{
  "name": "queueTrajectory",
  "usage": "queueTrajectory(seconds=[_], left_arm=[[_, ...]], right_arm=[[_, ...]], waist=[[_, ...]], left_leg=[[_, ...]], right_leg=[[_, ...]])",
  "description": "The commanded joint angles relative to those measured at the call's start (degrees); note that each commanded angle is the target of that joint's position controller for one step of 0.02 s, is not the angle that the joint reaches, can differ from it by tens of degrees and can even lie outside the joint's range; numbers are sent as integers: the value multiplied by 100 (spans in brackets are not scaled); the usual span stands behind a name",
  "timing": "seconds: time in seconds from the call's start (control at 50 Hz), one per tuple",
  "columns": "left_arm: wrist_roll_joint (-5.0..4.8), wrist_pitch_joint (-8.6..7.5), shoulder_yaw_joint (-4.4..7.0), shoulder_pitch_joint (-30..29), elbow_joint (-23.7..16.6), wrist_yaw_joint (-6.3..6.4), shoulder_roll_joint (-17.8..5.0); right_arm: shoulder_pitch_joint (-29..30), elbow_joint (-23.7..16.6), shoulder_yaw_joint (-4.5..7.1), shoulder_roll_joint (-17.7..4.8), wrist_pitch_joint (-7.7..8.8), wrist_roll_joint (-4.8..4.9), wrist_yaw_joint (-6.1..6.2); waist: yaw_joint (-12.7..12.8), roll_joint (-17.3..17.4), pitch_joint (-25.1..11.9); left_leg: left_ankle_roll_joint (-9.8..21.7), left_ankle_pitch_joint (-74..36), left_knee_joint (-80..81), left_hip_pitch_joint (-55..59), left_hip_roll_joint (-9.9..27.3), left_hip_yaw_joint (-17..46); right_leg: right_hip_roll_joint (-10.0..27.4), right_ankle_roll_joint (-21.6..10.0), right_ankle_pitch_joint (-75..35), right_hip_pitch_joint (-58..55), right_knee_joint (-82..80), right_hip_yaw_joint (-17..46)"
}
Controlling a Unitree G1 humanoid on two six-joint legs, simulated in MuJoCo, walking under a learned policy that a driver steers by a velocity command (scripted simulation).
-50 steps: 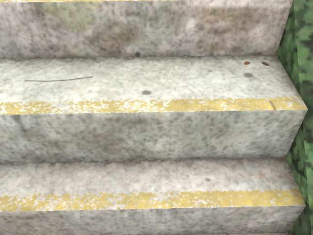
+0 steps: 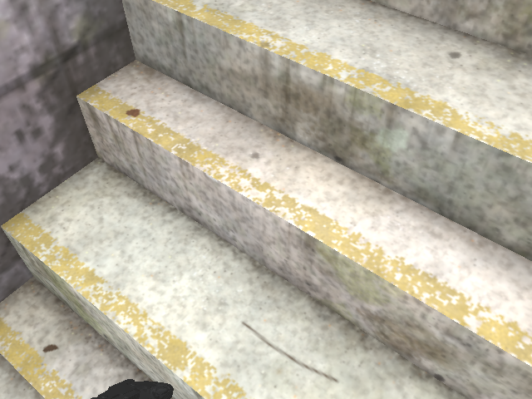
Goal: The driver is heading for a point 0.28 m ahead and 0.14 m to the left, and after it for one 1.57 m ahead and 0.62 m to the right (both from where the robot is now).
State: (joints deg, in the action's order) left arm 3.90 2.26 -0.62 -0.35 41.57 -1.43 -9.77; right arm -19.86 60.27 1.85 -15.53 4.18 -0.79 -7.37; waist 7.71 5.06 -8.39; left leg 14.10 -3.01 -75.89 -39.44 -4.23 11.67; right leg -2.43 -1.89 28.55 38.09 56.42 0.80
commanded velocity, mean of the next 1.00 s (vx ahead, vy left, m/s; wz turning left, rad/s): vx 0.48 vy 0.00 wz -0.08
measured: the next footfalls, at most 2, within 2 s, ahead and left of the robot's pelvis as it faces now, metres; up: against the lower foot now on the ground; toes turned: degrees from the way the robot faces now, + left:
left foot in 0.28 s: +0.22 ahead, +0.21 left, +0.01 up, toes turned +6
right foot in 0.76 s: +0.10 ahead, +0.04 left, +0.00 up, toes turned +2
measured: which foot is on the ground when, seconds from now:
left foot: up 0.00-0.26, down 0.28-0.78, up 0.80-1.00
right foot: down 0.00-0.26, up 0.28-0.74, down 0.76-1.00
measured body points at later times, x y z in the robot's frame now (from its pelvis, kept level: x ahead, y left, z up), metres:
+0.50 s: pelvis +0.09 +0.11 +0.05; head +0.10 +0.14 +0.50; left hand +0.18 +0.35 -0.10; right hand +0.10 -0.15 -0.09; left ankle +0.18 +0.21 -0.66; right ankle +0.03 -0.05 -0.37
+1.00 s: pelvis +0.08 +0.14 +0.01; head +0.07 +0.15 +0.46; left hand +0.12 +0.34 -0.15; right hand +0.27 -0.10 -0.08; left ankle +0.11 +0.27 -0.58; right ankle +0.06 +0.04 -0.66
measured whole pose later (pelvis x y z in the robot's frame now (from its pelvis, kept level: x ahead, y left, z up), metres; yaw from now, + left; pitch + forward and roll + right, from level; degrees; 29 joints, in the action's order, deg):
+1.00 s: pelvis +0.08 +0.14 +0.01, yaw -8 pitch +5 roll -2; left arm 1.7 -6.7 -0.9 21.3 55.3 -3.1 -8.7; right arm -3.4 49.0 -1.6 -13.0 0.6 -5.3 0.2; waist 7.7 -0.5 -9.6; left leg -1.7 10.4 -86.6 -49.5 -0.5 5.9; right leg -10.2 -11.8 40.5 32.3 58.7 4.2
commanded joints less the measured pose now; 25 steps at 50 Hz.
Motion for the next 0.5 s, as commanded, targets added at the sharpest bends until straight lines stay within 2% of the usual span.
queueTrajectory(seconds=[0.02, 0.04, 0.06, 0.08, 0.1, 0.12, 0.14, 0.16, 0.18, 0.2, 0.22, 0.24, 0.26, 0.28, 0.3, 0.32, 0.34, 0.36, 0.38, 0.4, 0.42, 0.44, 0.46, 0.48, 0.5], left_arm=[[-368, -407, 90, 959, 634, -9, 154], [-551, -589, 83, 663, 805, 10, 308], [-582, -749, 100, 403, 891, 107, 321], [-430, -753, 101, 426, 1034, 165, 282], [-304, -762, 167, 309, 1024, 180, 25], [-321, -775, 239, 242, 962, 134, -304], [-285, -779, 291, 239, 953, 81, -546], [-202, -745, 346, 378, 920, 52, -763], [-138, -754, 402, 362, 899, 45, -972], [-154, -761, 450, 345, 792, 36, -1172], [105, -665, 492, 464, 716, -18, -1339], [212, -509, 501, 342, 728, -171, -1401], [304, -436, 476, 406, 759, -284, -1331], [449, -432, 408, 450, 882, -425, -1137], [281, -435, 245, 1103, 1215, -683, -505], [239, -496, 144, 3481, 1319, -968, 241], [-17, -666, 216, 2676, 1649, -882, 106], [-660, -581, 266, 1287, 844, -85, 154], [-537, -613, 123, 940, 599, 145, 279], [-4, -694, 146, 1687, 1274, -258, -71], [13, -697, 307, 1638, 1167, -463, -497], [-18, -707, 361, 1858, 1269, -560, -505], [-28, -738, 380, 1928, 1401, -552, -450], [34, -751, 334, 1768, 1392, -526, -438], [53, -733, 309, 1747, 1423, -540, -454]], right_arm=[[758, -648, 159, -466, 148, 1, 290], [1085, -929, -25, -36, 105, -109, 454], [1145, -1061, -167, 238, 48, -68, 561], [988, -931, -229, 360, 28, -126, 614], [811, -820, -205, 307, 19, -79, 571], [763, -765, -182, 140, 47, -49, 517], [609, -609, -127, -41, 75, -91, 444], [624, -584, -133, -197, 135, -52, 428], [713, -567, -149, -264, 120, -73, 442], [1087, -746, -185, -364, 135, -302, 337], [1473, -605, -141, -439, 168, -159, 301], [1234, -439, -53, -376, 265, 202, 347], [93, -45, 70, -524, 363, 207, 343], [-1456, 604, 324, -929, 400, 105, 388], [-2376, 1008, 424, -1425, 216, -293, 401], [-3170, 991, 618, -2557, 70, -35, 407], [-2616, 950, 451, -1949, -102, -323, 420], [-710, -161, 163, -443, -181, -104, 583], [-287, -199, 146, -420, -135, -101, 676], [994, -590, 71, -1009, -205, 2, 752], [1481, -931, -27, -581, -331, -109, 804], [1343, -927, -134, -287, -356, -214, 793], [826, -762, -143, -215, -303, -238, 758], [419, -547, -163, -126, -208, -219, 797], [278, -486, -158, -123, -118, -226, 840]], waist=[[-38, -884, -8], [-329, -975, -43], [-524, -996, -13], [-530, -1089, 143], [-653, -893, 487], [-792, -570, 674], [-873, -469, 740], [-815, -615, 648], [-824, -813, 702], [-887, -227, 490], [-577, -549, 466], [-914, -605, 991], [-1290, -761, 1073], [-1815, -429, 708], [-1865, 97, 380], [-1052, 2550, -1467], [-1679, 1319, -198], [-1028, 91, -172], [-889, -156, -112], [-786, 416, -197], [-783, -262, -31], [-757, -326, 41], [-860, -206, 69], [-939, -234, 22], [-903, -167, 36]], left_leg=[[-784, 2798, -2930, -2857, 224, 626], [-944, 3553, -2859, -3082, 311, 503], [-1048, 3588, -2728, -3159, 525, 378], [-1016, 3372, -2676, -2914, 578, 229], [-1021, 3011, -2673, -2502, 584, 55], [-1102, 2642, -2093, -2086, 681, -167], [-1138, 2212, -1927, -1563, 739, -267], [-1210, 2027, -1560, -1679, 877, -89], [-1195, 1804, -1227, -1950, 963, -16], [-1213, 1813, 1135, -930, 1173, -825], [-1280, 1101, 1493, 943, 1112, -1289], [-1401, 864, 2715, 1914, 1026, -1249], [-1664, 1427, 2689, 3128, 449, -1966], [-1754, 887, 3473, 3642, 414, -1575], [-1349, -1566, 3755, 3648, 767, -834], [200, -1504, 5116, 5782, 2357, 3254], [-52, 1010, 5346, 4689, 2331, 4136], [-1134, 1704, 5054, 3579, 1990, 1626], [-1255, 1978, 4882, 3203, 1898, 1224], [-754, 3387, 4956, 2257, 1865, 2771], [-992, 4014, 5416, 1636, 2089, 3090], [-778, 3880, 5550, 1470, 2103, 2981], [-545, 3448, 5493, 1658, 1929, 2426], [-531, 3235, 5339, 1877, 1770, 1933], [-489, 3246, 5300, 1839, 1665, 1529]], right_leg=[[2323, -1543, -747, -2508, -2058, 3496], [2067, -1302, -737, -2811, -2086, 2804], [1899, -1078, -367, -2744, -2305, 2263], [1808, -1035, -32, -2248, -2562, 1977], [1689, -879, 312, -1586, -2692, 1576], [1575, -792, 722, -1029, -2821, 1254], [1570, -633, 1016, -579, -2788, 912], [1785, -630, 1279, -845, -2829, 916], [2000, -567, 1204, -1346, -2861, 862], [1751, -210, 1166, -1504, -3153, 34], [1500, -144, 1390, -363, -3406, -201], [1527, -181, 2140, 263, -3200, -331], [1489, -207, 1755, 381, -2559, -539], [1172, 116, 652, -494, -651, -971], [461, -11, 212, -869, 1658, -920], [-773, -127, 530, 848, 3872, 359], [-1179, -374, -647, 1881, 7050, 1744], [-358, -55, -1205, 1137, 6279, 644], [-158, -46, -1546, 1139, 6037, 378], [-185, -402, -2557, 1683, 6499, 1546], [-15, -472, -2758, 1368, 6708, 1500], [-15, -475, -2907, 1534, 6731, 1373], [-119, -560, -2849, 1917, 6494, 1336], [-165, -641, -2555, 2127, 6391, 1190], [-151, -597, -2192, 2204, 6400, 1017]])
Over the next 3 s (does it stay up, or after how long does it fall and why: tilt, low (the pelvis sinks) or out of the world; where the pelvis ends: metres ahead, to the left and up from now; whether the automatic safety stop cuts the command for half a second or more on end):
stays up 0.07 0.15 -0.10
